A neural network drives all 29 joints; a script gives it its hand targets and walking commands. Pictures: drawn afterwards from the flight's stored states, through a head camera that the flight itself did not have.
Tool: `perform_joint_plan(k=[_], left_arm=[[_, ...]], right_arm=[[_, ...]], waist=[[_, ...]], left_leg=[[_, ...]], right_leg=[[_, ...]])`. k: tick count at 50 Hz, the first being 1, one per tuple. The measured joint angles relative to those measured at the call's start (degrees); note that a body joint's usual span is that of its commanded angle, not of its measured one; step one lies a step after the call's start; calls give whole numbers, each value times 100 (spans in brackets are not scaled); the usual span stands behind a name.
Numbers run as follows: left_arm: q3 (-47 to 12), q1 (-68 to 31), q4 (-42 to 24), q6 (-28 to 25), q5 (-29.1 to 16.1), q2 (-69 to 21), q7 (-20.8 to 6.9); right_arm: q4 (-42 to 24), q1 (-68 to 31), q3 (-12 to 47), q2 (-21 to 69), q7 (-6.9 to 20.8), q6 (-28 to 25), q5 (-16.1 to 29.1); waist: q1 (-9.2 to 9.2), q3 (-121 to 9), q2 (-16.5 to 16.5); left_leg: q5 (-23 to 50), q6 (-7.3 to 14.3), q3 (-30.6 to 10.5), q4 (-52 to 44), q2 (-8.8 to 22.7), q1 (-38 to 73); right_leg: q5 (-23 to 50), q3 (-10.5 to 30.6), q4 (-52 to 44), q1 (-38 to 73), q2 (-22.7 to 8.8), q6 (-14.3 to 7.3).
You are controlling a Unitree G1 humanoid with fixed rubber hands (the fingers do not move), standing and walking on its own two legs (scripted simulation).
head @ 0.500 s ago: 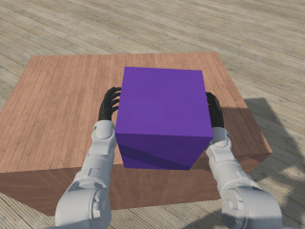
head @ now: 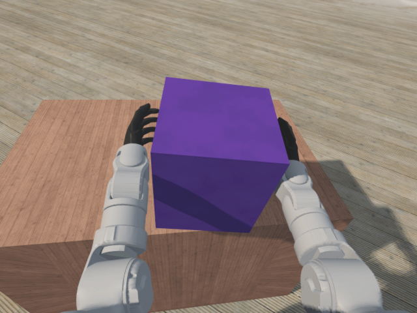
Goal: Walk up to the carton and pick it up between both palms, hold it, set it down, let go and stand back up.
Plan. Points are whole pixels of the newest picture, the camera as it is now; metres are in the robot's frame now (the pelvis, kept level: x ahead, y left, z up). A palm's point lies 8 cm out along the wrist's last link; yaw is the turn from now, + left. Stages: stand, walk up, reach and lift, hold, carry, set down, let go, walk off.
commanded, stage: reach and lift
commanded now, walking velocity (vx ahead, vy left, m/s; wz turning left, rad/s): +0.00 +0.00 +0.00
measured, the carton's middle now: (210, 160) +0.39 +0.02 +0.10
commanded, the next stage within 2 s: hold in 1.48 s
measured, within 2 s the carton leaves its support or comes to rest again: neither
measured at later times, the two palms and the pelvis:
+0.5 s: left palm (134, 140) +0.36 +0.16 +0.18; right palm (296, 156) +0.35 -0.14 +0.16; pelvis -0.02 +0.00 +0.00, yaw +0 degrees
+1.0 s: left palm (138, 132) +0.36 +0.16 +0.19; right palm (301, 145) +0.36 -0.14 +0.18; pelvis +0.00 +0.00 +0.00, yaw +0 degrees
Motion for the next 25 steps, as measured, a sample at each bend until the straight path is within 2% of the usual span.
perform_joint_plan(k=[6, 12, 18, 25], left_arm=[[-69, -22, -447, 540, 168, -31, -66], [-188, 176, -960, 889, 253, -85, -69], [-129, 133, -1125, 1296, 270, -96, -117], [-249, 115, -1408, 1492, 162, -2, -68]], right_arm=[[-235, -8, -17, 13, 76, 304, 116], [-590, 113, 238, -62, 87, 560, 312], [-692, 72, 268, -50, 95, 892, 336], [-999, -34, 450, -145, 27, 1129, 530]], waist=[[-83, 165, -38], [-169, 243, 27], [-205, 313, 21], [-251, 281, 74]], left_leg=[[10, 13, -9, 7, -20, 180], [-10, 30, -15, 76, -14, 258], [60, 48, -17, 8, -39, 316], [80, 39, -37, 48, -22, 223]], right_leg=[[8, -11, 2, 188, -20, 14], [22, -18, 11, 296, -15, 26], [-4, -24, 116, 275, -42, 23], [10, -43, 155, 189, -26, 11]])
